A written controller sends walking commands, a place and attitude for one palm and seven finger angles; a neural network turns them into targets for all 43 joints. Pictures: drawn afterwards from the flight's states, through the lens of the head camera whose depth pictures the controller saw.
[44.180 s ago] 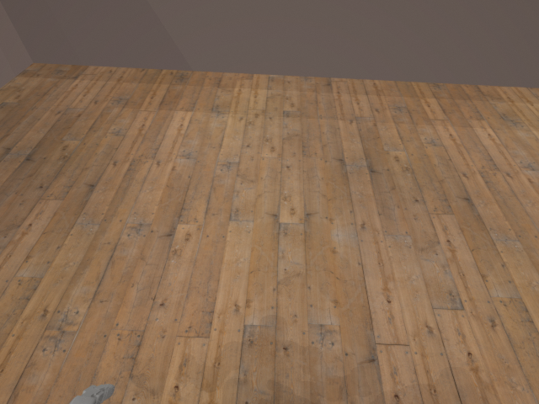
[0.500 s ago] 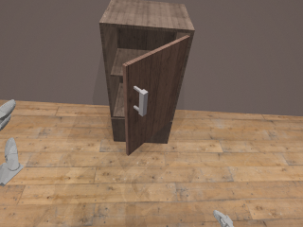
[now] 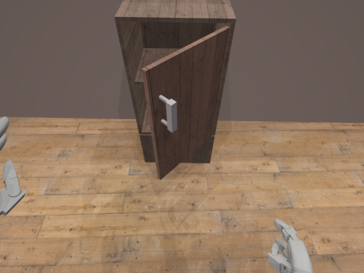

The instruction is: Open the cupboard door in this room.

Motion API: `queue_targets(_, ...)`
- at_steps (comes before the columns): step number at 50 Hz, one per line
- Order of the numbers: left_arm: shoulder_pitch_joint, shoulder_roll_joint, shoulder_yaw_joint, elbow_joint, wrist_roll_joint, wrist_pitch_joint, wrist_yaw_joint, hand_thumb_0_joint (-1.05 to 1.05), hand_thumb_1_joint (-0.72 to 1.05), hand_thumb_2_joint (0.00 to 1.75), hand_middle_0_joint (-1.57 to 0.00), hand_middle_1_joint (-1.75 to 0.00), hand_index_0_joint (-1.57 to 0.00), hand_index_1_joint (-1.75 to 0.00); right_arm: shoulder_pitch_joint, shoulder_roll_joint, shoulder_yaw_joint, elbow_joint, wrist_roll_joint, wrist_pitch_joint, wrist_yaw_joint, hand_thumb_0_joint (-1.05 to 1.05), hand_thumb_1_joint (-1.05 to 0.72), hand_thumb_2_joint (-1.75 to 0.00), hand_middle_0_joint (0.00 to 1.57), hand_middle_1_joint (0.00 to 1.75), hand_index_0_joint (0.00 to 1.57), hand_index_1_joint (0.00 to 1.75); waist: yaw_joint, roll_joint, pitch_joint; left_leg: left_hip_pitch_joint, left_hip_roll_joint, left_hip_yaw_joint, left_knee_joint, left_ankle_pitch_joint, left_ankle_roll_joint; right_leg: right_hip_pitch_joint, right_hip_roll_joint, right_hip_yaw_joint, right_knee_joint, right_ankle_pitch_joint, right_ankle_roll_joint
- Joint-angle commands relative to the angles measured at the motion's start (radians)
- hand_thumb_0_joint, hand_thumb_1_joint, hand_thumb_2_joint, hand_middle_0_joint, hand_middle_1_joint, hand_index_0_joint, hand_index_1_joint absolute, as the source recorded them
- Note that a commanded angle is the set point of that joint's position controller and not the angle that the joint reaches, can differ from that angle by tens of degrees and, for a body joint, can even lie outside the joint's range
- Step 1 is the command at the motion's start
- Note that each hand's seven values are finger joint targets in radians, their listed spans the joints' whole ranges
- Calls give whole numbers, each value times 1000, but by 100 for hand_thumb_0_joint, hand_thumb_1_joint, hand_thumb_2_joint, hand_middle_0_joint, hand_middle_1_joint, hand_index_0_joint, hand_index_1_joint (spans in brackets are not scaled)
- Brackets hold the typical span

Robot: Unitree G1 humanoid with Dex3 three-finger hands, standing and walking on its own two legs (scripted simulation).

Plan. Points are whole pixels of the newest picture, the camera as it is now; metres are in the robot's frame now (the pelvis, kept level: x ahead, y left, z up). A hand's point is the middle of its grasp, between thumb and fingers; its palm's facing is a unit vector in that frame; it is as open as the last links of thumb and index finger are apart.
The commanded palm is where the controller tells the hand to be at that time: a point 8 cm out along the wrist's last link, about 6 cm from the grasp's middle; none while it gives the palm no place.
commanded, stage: let the arm hang, fingers relaxed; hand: left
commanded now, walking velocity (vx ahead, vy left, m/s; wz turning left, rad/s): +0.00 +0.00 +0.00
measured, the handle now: (167, 113) +0.60 +0.09 -0.03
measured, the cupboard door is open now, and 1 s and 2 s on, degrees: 47 47 47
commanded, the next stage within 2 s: look to check the result in 1.14 s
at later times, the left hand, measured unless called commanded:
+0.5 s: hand out of the picture -0.09 +0.19 -0.18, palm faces +0.07 -0.99 -0.15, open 7.2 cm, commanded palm none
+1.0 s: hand out of the picture +0.01 +0.24 -0.16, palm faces +0.05 -0.96 -0.27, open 7.3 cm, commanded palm none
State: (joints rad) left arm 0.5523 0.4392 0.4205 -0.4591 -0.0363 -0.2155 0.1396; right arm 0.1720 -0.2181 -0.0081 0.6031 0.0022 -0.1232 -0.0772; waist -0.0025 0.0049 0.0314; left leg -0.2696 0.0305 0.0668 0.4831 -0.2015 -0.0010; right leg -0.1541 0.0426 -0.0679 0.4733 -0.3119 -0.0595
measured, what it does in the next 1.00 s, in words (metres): stands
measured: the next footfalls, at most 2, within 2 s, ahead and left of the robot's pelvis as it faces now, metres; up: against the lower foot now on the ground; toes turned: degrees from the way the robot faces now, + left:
none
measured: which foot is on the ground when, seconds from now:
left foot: down 0.00-1.00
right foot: down 0.00-1.00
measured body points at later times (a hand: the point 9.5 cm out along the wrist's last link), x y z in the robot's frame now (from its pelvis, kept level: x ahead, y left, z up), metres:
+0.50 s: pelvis -0.04 +0.02 +0.00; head -0.01 +0.04 +0.45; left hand -0.09 +0.25 -0.16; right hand -0.03 -0.23 -0.14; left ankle +0.03 +0.12 -0.74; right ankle -0.04 -0.07 -0.74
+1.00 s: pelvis -0.02 +0.02 +0.01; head -0.01 +0.01 +0.46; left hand +0.01 +0.29 -0.14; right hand +0.04 -0.22 -0.15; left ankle +0.03 +0.12 -0.74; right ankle -0.04 -0.07 -0.74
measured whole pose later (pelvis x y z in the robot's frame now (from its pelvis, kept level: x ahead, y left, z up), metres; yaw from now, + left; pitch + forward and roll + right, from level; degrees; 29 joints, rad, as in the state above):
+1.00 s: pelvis -0.02 +0.02 +0.01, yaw +2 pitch -2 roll +0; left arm 0.20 0.23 0.01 1.12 0.01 -0.01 0.01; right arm 0.17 -0.22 -0.01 1.13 -0.02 0.01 -0.01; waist -0.01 0.03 0.03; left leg -0.23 -0.03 0.04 0.37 -0.11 0.04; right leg -0.12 0.00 -0.10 0.40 -0.26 -0.03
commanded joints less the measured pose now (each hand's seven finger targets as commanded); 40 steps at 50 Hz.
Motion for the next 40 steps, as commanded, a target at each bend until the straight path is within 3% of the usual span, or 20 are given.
queue_targets(1,49,131,106,-138,-16,-35,15,0,90,90,-20,-30,-20,-30,-34,-111,-34,-139,2,-39,-6,0,-90,-90,20,30,20,30,1,-13,-172,142,51,-66,-11,352,27,-3,-124,116,-96,465,67)
queue_targets(2,-97,-26,-310,586,74,107,-110,0,90,90,-20,-30,-20,-30,-110,-272,-67,82,11,-71,78,0,-90,-90,20,30,20,30,-29,54,-108,33,91,-125,96,470,39,-99,-180,53,61,485,28)
queue_targets(3,-120,-25,-296,614,67,181,-133,0,90,90,-20,-30,-20,-30,-45,-253,-77,91,9,-5,81,0,-90,-90,20,30,20,30,-16,44,-162,55,106,-140,53,430,46,-94,-158,86,46,340,21)
queue_targets(5,-151,-39,-302,663,69,202,-142,0,90,90,-20,-30,-20,-30,-57,-235,-54,94,-3,32,78,0,-90,-90,20,30,20,30,2,43,-128,-81,147,-219,-15,235,87,-103,-116,55,86,49,29)
queue_targets(7,-195,-15,-313,765,73,197,-143,0,90,90,-20,-30,-20,-30,-69,-229,-33,100,-14,56,77,0,-90,-90,20,30,20,30,19,-117,-115,-109,128,-240,-24,191,92,-57,-113,79,40,59,23)
queue_targets(8,-224,-1,-318,818,77,194,-143,0,90,90,-20,-30,-20,-30,-72,-219,-28,117,-17,64,77,0,-90,-90,20,30,20,30,15,-204,-121,-81,102,-219,-2,137,75,-68,-143,107,-19,58,12)
queue_targets(10,-299,17,-328,934,77,195,-138,0,90,90,-20,-30,-20,-30,-50,-204,-26,158,-20,89,79,0,-90,-90,20,30,20,30,-7,-285,-97,-6,29,-156,70,73,45,-151,-217,163,-109,36,-30)
queue_targets(11,-331,17,-337,986,73,199,-132,0,90,90,-20,-30,-20,-30,-44,-201,-26,180,-24,102,80,0,-90,-90,20,30,20,30,-16,-245,-72,25,12,-130,102,44,34,-195,-240,169,-131,12,-54)
queue_targets(13,-365,-10,-364,1083,64,211,-125,0,90,90,-20,-30,-20,-30,-29,-160,-13,221,-31,125,82,0,-90,-90,20,30,20,30,-31,-75,-17,65,15,-113,74,44,24,-249,-233,161,-140,-45,-54)
queue_targets(14,-361,-26,-376,1130,60,216,-123,0,90,90,-20,-30,-20,-30,-19,-145,-6,240,-33,132,82,0,-90,-90,20,30,20,30,-32,-7,0,71,31,-134,26,58,27,-249,-209,140,-134,-86,-40)
queue_targets(16,-312,-41,-385,1225,57,220,-121,0,90,90,-20,-30,-20,-30,-15,-146,2,275,-33,133,77,0,-90,-90,20,30,20,30,-9,136,13,-6,68,-208,-97,18,43,-150,-147,109,-100,-85,-1)
queue_targets(20,-215,-78,-383,1396,49,220,-123,0,90,90,-20,-30,-20,-30,11,-129,-2,344,-30,134,63,0,-90,-90,20,30,20,30,15,212,-10,-64,66,-222,-194,-178,43,-27,-134,90,-111,-60,-4)
queue_targets(23,-199,-76,-381,1464,50,214,-126,0,90,90,-20,-30,-20,-30,52,-135,-13,384,-25,133,56,0,-90,-90,20,30,20,30,9,147,-41,-24,63,-216,-192,-190,42,-19,-137,87,-139,-67,-13)
queue_targets(25,-195,-80,-380,1500,50,211,-126,0,90,90,-20,-30,-20,-30,74,-137,-21,408,-23,134,53,0,-90,-90,20,30,20,30,3,89,-24,-2,60,-208,-183,-187,43,-55,-144,86,-163,-102,-18)
queue_targets(26,-198,-78,-378,1512,52,209,-126,0,90,90,-20,-30,-20,-30,85,-141,-26,414,-21,134,51,0,-90,-90,20,30,20,30,1,30,-11,15,63,-205,-175,-165,45,-75,-144,84,-176,-110,-20)
queue_targets(28,-209,-88,-382,1533,51,207,-124,0,90,90,-20,-30,-20,-30,99,-136,-29,436,-22,133,49,0,-90,-90,20,30,20,30,-7,2,11,39,61,-193,-155,-124,47,-110,-154,91,-193,-114,-22)
queue_targets(32,-216,-86,-382,1561,50,208,-120,0,90,90,-20,-30,-20,-30,109,-130,-30,467,-23,135,48,0,-90,-90,20,30,20,30,-12,3,48,50,64,-193,-157,-120,49,-146,-157,91,-198,-140,-25)
queue_targets(40,-235,-66,-379,1574,52,207,-118,0,90,90,-20,-30,-20,-30,72,-148,-33,482,-26,125,50,0,-90,-90,20,30,20,30,2,7,54,22,82,-221,-226,-134,54,-89,-146,83,-163,-71,-11)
